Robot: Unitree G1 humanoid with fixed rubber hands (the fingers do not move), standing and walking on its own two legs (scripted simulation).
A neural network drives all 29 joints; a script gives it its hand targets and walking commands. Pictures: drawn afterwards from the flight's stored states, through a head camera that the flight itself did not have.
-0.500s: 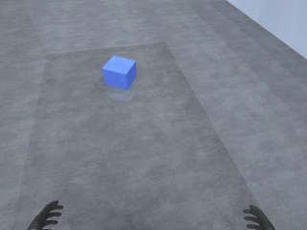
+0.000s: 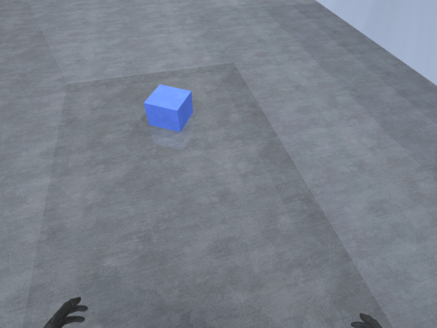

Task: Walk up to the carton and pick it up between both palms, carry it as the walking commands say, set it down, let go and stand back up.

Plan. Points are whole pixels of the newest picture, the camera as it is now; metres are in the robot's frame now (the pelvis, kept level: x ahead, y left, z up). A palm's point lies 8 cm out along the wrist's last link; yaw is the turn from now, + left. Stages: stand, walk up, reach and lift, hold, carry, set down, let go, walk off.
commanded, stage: stand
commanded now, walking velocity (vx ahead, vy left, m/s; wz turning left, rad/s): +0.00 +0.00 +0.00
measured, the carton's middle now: (169, 108) +1.58 +0.36 -0.68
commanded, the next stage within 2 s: walk up in 0.24 s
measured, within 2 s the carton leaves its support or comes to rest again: neither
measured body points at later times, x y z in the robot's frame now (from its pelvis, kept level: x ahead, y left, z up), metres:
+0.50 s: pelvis +0.01 +0.00 +0.00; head +0.02 +0.00 +0.45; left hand +0.12 +0.32 -0.11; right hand +0.11 -0.32 -0.11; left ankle +0.01 +0.13 -0.74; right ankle +0.01 -0.11 -0.74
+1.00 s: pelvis +0.14 +0.10 -0.01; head +0.16 +0.12 +0.44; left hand +0.23 +0.44 -0.11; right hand +0.24 -0.23 -0.09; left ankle +0.14 +0.22 -0.74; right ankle +0.21 -0.03 -0.70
